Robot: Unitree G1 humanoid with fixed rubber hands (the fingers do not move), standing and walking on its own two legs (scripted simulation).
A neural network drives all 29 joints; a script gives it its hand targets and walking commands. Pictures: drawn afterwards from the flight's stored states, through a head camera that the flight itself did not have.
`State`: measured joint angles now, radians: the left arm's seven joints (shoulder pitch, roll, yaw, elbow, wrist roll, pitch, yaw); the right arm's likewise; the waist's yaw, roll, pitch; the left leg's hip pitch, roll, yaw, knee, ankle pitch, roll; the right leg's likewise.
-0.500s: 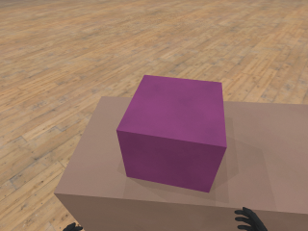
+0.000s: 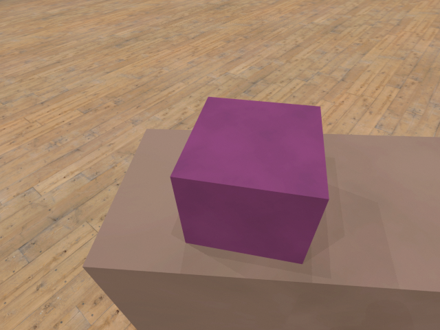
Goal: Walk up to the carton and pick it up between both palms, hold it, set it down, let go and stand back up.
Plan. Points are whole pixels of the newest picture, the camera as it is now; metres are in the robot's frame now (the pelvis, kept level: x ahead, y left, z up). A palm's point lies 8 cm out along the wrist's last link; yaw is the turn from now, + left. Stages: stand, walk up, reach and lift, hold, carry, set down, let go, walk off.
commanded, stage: stand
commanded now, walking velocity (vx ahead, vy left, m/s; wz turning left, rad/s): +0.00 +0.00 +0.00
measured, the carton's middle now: (252, 175) +0.49 -0.05 +0.00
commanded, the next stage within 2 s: none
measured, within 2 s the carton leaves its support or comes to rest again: neither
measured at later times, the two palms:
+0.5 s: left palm out of the picture +0.08 +0.25 -0.10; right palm out of the picture +0.09 -0.27 -0.11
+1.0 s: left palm out of the picture +0.06 +0.23 -0.11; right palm out of the picture +0.07 -0.29 -0.12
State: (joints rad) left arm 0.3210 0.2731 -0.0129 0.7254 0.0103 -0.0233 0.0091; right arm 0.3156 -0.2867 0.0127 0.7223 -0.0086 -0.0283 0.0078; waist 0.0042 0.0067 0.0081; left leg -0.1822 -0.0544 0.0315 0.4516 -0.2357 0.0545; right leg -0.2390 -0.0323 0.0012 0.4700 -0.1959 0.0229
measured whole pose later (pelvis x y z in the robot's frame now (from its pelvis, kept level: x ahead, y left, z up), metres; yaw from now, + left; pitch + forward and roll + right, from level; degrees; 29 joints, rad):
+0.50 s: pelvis +0.01 -0.01 +0.00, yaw +1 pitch -2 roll +0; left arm 0.33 0.27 -0.02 0.76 0.01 -0.02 0.01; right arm 0.32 -0.29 0.02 0.75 0.00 -0.02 0.00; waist 0.00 0.01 0.00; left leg -0.18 -0.03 0.01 0.47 -0.26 0.03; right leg -0.23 -0.01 -0.02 0.47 -0.22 0.00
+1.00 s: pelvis +0.01 -0.03 +0.00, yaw +1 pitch -2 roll +0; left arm 0.33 0.26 -0.02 0.81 0.01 -0.02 0.02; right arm 0.34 -0.28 0.02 0.82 0.00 -0.02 -0.01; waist 0.00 0.02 0.00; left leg -0.18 -0.02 -0.01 0.46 -0.25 0.01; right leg -0.22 0.01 -0.03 0.46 -0.21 -0.02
